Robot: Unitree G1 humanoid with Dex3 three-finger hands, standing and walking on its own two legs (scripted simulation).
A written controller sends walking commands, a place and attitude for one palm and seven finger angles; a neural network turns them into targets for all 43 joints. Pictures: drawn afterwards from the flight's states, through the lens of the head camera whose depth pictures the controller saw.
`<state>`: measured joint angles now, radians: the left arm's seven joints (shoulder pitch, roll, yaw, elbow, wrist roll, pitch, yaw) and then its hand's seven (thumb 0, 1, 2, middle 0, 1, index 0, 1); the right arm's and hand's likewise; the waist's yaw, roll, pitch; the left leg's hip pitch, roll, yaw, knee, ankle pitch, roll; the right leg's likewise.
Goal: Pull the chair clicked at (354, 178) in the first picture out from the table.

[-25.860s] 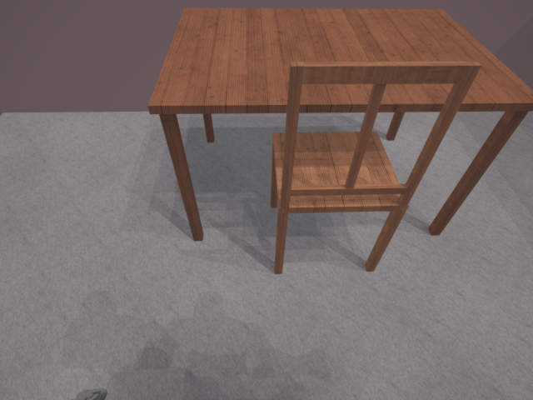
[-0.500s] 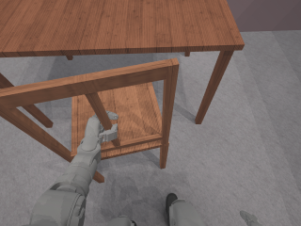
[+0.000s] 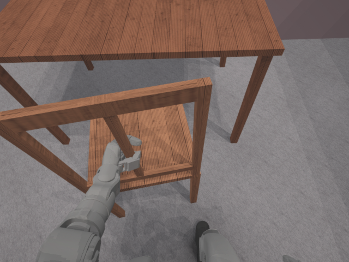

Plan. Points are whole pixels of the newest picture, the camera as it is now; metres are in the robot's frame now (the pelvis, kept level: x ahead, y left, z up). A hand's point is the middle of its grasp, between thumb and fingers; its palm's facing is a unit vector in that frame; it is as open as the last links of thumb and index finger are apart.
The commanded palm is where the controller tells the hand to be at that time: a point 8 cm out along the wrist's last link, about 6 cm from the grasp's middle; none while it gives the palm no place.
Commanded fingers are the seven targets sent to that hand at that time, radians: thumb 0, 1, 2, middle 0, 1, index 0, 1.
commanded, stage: step backward, pulling the chair out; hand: left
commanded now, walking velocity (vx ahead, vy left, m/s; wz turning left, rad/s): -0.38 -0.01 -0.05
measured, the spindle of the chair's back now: (128, 151) +0.39 +0.13 -0.05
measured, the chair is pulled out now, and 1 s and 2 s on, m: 0.24 0.27 0.28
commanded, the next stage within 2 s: none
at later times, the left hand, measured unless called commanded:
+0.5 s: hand (133, 168) +0.34 +0.11 -0.05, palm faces +0.00 -0.98 -0.20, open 5.6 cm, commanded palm +0.35 +0.17 -0.05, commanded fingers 0.00 0.90 0.90 -0.50 -1.45 -0.50 -1.45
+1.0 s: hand (132, 171) +0.33 +0.12 -0.05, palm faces +0.01 -0.98 -0.19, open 5.6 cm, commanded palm +0.34 +0.17 -0.05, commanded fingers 0.00 0.90 0.90 -0.50 -1.45 -0.50 -1.45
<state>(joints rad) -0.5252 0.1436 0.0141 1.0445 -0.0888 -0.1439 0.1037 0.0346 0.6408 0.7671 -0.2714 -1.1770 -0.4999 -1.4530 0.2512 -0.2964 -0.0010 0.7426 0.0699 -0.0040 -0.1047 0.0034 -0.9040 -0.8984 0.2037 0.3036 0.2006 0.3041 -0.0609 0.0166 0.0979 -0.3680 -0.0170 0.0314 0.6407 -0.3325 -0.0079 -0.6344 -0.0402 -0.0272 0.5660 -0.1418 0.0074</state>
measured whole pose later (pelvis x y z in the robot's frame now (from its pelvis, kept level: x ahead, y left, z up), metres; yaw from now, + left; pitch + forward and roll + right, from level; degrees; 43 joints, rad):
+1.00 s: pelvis -0.03 +0.00 +0.00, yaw +1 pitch +5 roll +3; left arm -0.55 0.13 0.02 1.10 -0.08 -0.16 0.10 0.06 0.62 0.78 -0.27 -1.22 -0.50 -1.45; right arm 0.22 -0.28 0.00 0.77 0.08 -0.01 -0.12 0.00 -0.90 -0.90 0.20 0.30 0.20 0.30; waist -0.05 0.02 0.08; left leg -0.34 0.00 0.08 0.62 -0.36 -0.01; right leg -0.59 -0.06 -0.02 0.54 -0.04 -0.02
